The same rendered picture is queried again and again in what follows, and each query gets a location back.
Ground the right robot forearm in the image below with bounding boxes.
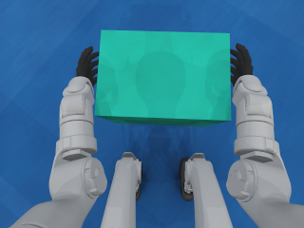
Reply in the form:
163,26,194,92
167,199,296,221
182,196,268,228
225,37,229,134
232,75,292,194

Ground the robot left foot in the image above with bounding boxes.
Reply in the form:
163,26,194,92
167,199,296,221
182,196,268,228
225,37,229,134
135,158,143,201

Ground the robot right foot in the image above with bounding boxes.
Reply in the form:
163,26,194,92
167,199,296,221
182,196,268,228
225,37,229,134
179,157,194,201

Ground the right robot upper arm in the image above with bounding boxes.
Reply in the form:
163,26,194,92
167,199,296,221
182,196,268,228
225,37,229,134
226,159,304,228

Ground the left robot hand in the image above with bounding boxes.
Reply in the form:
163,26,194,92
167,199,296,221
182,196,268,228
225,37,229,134
76,46,100,87

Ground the left robot upper arm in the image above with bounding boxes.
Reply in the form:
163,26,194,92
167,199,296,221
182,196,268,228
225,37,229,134
9,157,107,228

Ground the right robot hand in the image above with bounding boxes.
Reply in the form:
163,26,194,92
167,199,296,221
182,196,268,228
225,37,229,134
230,43,254,86

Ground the robot foot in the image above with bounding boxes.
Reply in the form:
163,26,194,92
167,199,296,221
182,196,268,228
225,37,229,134
135,158,143,201
179,157,194,201

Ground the left robot forearm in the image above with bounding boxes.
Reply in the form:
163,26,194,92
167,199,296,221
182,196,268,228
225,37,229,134
48,76,98,195

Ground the carton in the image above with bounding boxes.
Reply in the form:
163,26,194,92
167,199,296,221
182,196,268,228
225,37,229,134
94,29,232,127

